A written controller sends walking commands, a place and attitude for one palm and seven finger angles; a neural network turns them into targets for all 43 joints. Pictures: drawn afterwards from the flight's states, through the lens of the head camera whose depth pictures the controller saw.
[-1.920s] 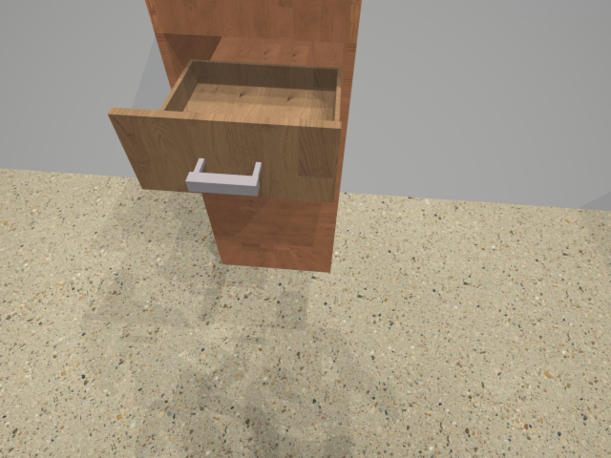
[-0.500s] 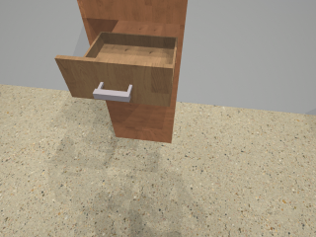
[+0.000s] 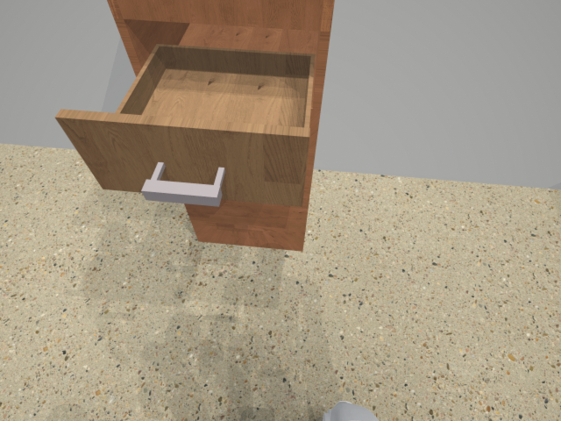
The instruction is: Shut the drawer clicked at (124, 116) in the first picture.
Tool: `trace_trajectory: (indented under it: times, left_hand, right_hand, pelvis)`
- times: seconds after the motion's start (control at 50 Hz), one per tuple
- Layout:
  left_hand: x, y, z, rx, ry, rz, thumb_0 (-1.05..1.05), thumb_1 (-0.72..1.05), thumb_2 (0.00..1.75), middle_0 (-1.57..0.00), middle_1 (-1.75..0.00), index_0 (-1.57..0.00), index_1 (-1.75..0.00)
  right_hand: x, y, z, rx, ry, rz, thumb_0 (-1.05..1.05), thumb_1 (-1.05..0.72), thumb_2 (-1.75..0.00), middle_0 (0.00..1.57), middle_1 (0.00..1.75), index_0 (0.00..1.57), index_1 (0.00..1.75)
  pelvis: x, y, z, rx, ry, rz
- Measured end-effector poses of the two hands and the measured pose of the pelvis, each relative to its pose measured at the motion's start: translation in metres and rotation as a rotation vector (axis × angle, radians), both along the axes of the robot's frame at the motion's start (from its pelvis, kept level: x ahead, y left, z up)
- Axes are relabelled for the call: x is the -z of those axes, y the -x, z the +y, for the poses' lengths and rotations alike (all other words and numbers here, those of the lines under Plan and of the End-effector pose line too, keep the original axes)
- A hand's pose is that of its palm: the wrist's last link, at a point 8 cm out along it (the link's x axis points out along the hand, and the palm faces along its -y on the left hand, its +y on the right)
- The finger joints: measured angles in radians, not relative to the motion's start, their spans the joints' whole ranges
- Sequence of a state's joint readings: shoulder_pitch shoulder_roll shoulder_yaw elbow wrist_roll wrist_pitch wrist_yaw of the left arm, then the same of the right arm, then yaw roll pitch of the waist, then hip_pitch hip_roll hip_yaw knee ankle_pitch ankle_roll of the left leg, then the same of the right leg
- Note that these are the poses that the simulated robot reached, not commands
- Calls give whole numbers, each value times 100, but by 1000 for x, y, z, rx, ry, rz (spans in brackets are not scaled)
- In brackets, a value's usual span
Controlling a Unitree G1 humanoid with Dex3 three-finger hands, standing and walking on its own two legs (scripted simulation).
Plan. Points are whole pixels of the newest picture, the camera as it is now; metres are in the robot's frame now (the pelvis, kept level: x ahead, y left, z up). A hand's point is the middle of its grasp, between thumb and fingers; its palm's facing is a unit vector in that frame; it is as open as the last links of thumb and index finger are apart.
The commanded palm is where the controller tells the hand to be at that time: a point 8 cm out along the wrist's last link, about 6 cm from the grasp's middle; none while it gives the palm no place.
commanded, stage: take the last steps up to it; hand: left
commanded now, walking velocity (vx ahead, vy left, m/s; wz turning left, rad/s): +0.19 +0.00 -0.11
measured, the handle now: (186, 182) +0.46 +0.18 +0.04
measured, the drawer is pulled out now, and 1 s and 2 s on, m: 0.30 0.30 0.30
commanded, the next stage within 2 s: come to a stop and stand still in 0.14 s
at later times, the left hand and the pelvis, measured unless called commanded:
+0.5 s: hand (193, 404) +0.16 +0.15 -0.18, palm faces +0.05 -0.97 -0.24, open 7.4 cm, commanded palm none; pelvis +0.11 -0.04 +0.00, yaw +0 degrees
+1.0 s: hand (160, 398) +0.17 +0.21 -0.16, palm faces -0.02 -0.94 -0.34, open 7.4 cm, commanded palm none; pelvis +0.10 +0.00 -0.02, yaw -2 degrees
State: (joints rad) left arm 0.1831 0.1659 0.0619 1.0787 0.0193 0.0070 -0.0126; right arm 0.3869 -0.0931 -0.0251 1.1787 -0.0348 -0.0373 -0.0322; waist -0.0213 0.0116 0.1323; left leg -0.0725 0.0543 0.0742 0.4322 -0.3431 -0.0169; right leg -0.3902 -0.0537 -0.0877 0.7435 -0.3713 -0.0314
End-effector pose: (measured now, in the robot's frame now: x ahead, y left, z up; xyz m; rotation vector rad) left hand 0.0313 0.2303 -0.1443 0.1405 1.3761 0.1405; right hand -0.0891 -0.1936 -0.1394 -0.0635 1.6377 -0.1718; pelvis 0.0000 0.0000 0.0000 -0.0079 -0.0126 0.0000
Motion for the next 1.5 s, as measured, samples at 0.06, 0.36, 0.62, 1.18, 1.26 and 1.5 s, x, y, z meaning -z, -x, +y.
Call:
trace_trajectory:
  times: [0.06,0.36,0.62,1.18,1.26,1.5]
  left_hand:
    - [7,-38,-7,14,-24,-75,1,91,90,-20,-30,-20,-30]
    - [17,-86,-23,-19,-2,11,1,92,90,-20,-30,-20,-30]
    - [-11,-120,-19,-24,-90,-42,1,91,90,-21,-30,-20,-30]
    - [-26,-132,3,111,-113,-178,1,90,90,-20,-30,-20,-30]
    - [-21,-121,-8,104,-80,-132,1,90,90,-20,-30,-20,-30]
    - [-8,-85,-27,65,-31,13,1,91,90,-20,-30,-20,-30]
  right_hand:
    - [10,1,-9,33,-19,53,0,-90,-90,21,30,21,30]
    - [10,-202,-53,-64,96,-306,0,-92,-90,20,29,20,30]
    - [0,-291,-80,-95,85,-358,1,-92,-90,20,29,20,30]
    - [23,-182,-40,-26,16,-340,0,-93,-90,20,30,20,30]
    - [18,-153,-42,-19,21,-241,0,-92,-90,20,29,20,30]
    - [12,-152,-33,-11,1,-187,1,-91,-90,20,29,20,30]
  pelvis:
    - [13,-20,-14,-6,-22,2]
    - [11,-95,-21,13,-11,6]
    - [-3,-113,-33,1,-52,9]
    - [7,-97,-3,50,-45,-2]
    - [3,-98,-7,51,-41,6]
    - [-1,-107,-18,47,-29,-6]
